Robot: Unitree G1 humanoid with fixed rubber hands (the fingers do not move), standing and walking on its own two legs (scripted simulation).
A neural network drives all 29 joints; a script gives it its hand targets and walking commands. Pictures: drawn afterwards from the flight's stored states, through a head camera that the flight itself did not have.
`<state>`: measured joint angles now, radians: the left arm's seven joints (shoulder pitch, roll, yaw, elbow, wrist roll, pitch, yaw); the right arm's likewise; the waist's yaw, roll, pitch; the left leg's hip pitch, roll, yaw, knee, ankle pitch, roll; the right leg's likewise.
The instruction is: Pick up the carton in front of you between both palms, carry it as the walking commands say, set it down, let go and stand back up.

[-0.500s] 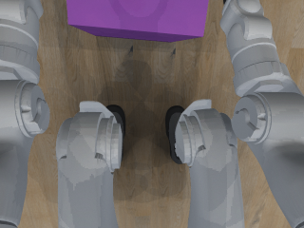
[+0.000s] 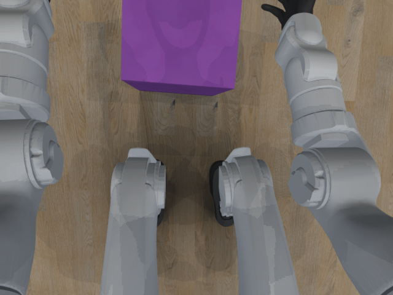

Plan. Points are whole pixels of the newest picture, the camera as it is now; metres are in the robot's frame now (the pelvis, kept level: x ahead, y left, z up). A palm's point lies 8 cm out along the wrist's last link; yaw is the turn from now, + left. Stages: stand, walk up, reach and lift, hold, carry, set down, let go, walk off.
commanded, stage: set down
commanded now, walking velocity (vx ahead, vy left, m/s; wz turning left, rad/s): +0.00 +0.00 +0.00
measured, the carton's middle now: (179, 45) +0.54 +0.04 -0.32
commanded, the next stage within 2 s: let go in 0.64 s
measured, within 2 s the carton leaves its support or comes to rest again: neither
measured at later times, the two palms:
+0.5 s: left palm out of the picture +0.56 +0.26 +0.04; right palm out of the picture +0.54 -0.14 +0.04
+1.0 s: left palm out of the picture +0.46 +0.26 +0.14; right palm out of the picture +0.46 -0.17 +0.14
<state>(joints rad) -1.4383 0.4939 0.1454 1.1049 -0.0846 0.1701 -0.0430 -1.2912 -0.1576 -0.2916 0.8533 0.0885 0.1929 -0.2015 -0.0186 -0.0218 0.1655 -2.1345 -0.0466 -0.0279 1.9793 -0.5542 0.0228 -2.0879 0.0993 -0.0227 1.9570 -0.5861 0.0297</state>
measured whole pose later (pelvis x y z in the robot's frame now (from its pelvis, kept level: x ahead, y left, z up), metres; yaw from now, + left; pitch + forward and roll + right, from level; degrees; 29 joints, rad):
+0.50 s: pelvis +0.02 +0.01 +0.14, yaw +1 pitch +46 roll -4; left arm -1.32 0.47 0.22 1.00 -0.01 0.21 -0.09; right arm -1.15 -0.14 -0.33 0.73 0.04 0.24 -0.15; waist -0.04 0.00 0.01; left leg -1.83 -0.06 -0.04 1.45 -0.42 0.03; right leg -1.78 0.08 0.01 1.43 -0.45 0.03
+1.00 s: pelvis +0.06 +0.00 +0.26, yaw +4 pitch +38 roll -1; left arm -0.70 0.25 0.27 0.73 0.10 0.11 -0.04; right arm -0.59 -0.14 -0.21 0.59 -0.09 0.12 0.00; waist -0.02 0.00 -0.05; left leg -1.26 -0.06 -0.06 0.86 -0.27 0.01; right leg -1.23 0.05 0.04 0.87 -0.30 0.01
